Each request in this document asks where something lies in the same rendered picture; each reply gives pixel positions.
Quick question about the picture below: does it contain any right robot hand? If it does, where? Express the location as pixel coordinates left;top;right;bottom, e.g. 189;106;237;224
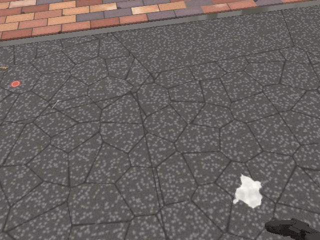
265;218;320;240

